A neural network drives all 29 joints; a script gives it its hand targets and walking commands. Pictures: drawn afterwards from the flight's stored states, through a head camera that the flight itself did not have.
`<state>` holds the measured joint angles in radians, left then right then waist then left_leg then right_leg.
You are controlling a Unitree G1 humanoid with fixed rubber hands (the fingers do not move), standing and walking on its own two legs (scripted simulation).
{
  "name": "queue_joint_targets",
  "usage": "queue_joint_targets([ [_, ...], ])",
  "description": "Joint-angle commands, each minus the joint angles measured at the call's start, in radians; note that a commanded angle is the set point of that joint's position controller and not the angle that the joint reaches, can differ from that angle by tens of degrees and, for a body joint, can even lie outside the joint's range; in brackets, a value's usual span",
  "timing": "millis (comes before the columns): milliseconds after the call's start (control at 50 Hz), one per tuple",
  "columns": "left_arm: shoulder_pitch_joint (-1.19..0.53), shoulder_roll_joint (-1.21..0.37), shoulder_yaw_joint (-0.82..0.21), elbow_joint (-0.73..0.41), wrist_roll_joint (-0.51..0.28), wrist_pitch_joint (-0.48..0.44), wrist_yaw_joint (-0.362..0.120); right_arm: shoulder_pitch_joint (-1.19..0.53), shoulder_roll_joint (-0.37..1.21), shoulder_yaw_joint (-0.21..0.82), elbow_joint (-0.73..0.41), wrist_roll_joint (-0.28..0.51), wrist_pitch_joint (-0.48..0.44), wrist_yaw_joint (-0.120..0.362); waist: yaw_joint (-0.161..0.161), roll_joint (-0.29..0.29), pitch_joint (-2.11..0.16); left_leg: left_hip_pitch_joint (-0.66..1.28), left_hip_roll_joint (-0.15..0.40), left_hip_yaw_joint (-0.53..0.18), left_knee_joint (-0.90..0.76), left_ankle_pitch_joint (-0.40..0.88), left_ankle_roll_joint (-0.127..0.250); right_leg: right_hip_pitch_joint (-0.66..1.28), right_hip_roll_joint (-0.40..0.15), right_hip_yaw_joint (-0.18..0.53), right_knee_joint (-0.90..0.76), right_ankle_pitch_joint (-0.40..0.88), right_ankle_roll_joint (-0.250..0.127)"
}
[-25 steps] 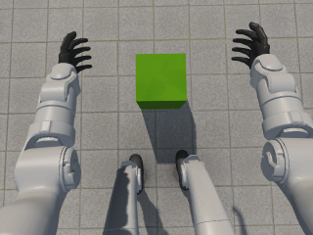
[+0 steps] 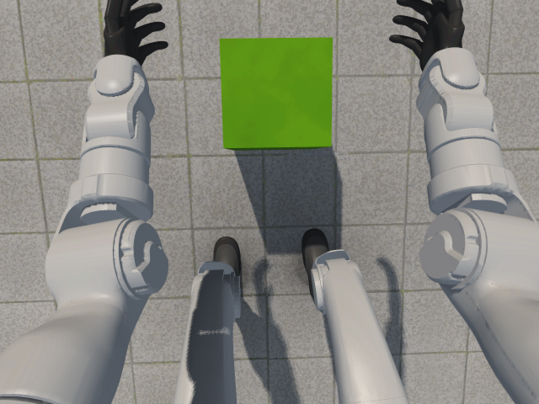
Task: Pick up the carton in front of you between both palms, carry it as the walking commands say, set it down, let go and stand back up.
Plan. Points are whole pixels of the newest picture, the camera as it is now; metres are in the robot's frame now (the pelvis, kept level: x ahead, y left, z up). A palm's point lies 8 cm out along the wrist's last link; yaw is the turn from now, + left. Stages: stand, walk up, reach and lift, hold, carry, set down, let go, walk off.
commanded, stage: reach and lift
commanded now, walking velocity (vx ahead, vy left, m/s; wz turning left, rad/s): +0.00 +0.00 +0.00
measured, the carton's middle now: (274, 104) +0.52 -0.03 -0.51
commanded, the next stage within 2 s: none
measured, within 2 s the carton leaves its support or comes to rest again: leaves its support in 1.58 s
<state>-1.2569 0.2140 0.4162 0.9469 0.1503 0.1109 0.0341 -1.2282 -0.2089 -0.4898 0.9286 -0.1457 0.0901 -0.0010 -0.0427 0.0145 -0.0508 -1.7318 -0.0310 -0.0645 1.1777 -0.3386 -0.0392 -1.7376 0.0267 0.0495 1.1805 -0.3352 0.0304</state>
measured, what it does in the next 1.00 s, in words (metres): lowers itself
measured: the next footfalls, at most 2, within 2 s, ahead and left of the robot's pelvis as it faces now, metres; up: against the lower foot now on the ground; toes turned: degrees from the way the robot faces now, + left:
none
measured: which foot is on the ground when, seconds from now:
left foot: down 0.00-1.00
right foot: down 0.00-1.00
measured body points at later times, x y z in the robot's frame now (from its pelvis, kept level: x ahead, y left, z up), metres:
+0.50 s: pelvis -0.06 +0.01 -0.22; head +0.32 -0.01 +0.02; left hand +0.54 +0.15 -0.38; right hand +0.50 -0.23 -0.38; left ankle +0.04 +0.14 -0.60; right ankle +0.04 -0.12 -0.60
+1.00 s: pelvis -0.06 +0.01 -0.26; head +0.33 -0.01 -0.04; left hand +0.54 +0.13 -0.44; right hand +0.51 -0.21 -0.44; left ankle +0.04 +0.14 -0.60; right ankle +0.04 -0.12 -0.60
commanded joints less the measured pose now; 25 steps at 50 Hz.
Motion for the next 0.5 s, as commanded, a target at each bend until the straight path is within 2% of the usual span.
queue_joint_targets([
  [0, -0.194, 0.076, -0.048, -0.097, -0.024, -0.049, 0.029, -0.152, -0.12, 0.012, -0.073, 0.035, -0.051, -0.022, -0.025, 0.051, -0.975, 0.34, -0.043, 0.06, 0.225, 0.425, -0.022, 0.294, 0.035, -0.07, 0.194, 0.457, 0.029],
  [40, -0.212, 0.098, -0.086, -0.109, -0.05, -0.05, 0.046, -0.17, -0.145, 0.047, -0.073, 0.071, -0.057, -0.034, -0.028, 0.065, -1.012, 0.316, -0.045, 0.068, 0.308, 0.429, -0.029, 0.247, 0.036, -0.072, 0.269, 0.454, 0.037],
  [120, -0.181, 0.129, -0.168, -0.094, -0.132, -0.04, 0.078, -0.161, -0.185, 0.141, -0.06, 0.163, -0.05, -0.052, -0.026, 0.058, -1.165, 0.334, -0.051, 0.079, 0.45, 0.538, -0.036, 0.268, 0.037, -0.081, 0.416, 0.575, 0.051],
  [200, -0.304, 0.233, -0.256, -0.179, -0.259, -0.024, 0.103, -0.287, -0.274, 0.227, -0.133, 0.273, -0.028, -0.077, -0.031, 0.015, -1.308, 0.266, -0.054, 0.108, 0.577, 0.424, -0.042, 0.403, 0.021, -0.083, 0.562, 0.579, 0.039],
  [260, -0.419, 0.267, -0.304, -0.187, -0.312, -0.001, 0.11, -0.395, -0.313, 0.26, -0.133, 0.314, -0.003, -0.087, -0.039, 0.019, -1.271, 0.185, -0.053, 0.127, 0.637, 0.299, -0.037, 0.388, 0.021, -0.096, 0.63, 0.465, 0.032],
  [300, -0.448, 0.252, -0.316, -0.119, -0.32, 0.021, 0.107, -0.405, -0.311, 0.271, -0.066, 0.324, 0.018, -0.084, -0.033, 0.047, -1.175, 0.201, -0.049, 0.121, 0.662, 0.272, -0.032, 0.269, 0.025, -0.106, 0.657, 0.37, 0.033],
  [340, -0.484, 0.244, -0.312, -0.048, -0.325, 0.039, 0.101, -0.434, -0.317, 0.279, -0.003, 0.331, 0.034, -0.075, -0.025, 0.057, -1.075, 0.236, -0.041, 0.113, 0.689, 0.188, -0.023, 0.127, 0.018, -0.112, 0.67, 0.211, 0.032],
  [380, -0.535, 0.25, -0.3, 0.008, -0.318, 0.047, 0.092, -0.51, -0.334, 0.272, 0.04, 0.323, 0.038, -0.067, -0.025, 0.036, -0.942, 0.151, -0.031, 0.115, 0.703, 0.042, -0.024, 0.067, 0.003, -0.112, 0.685, 0.079, 0.031],
  [480, -0.635, 0.29, -0.262, 0.128, -0.283, 0.034, 0.07, -0.652, -0.343, 0.28, 0.138, 0.29, 0.031, -0.057, -0.004, -0.022, -0.786, 0.031, -0.012, 0.115, 0.763, -0.094, -0.012, 0.065, -0.017, -0.101, 0.743, -0.047, 0.029],
])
